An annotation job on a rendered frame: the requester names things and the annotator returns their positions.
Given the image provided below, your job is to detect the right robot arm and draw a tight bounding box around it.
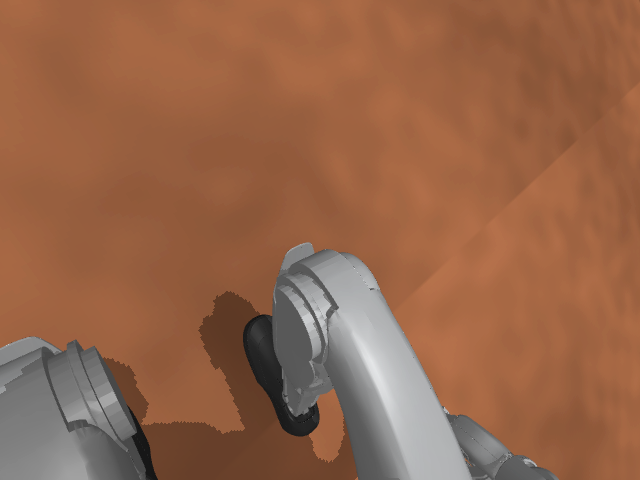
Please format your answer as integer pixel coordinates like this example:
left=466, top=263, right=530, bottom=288
left=495, top=455, right=559, bottom=480

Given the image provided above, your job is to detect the right robot hand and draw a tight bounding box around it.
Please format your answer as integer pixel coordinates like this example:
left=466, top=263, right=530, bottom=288
left=442, top=406, right=515, bottom=480

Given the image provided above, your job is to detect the left robot foot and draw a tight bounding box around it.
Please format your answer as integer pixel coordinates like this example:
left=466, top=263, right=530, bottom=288
left=127, top=405, right=158, bottom=480

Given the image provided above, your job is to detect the right robot foot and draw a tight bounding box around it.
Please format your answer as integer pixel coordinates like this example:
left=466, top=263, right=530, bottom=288
left=243, top=314, right=319, bottom=437

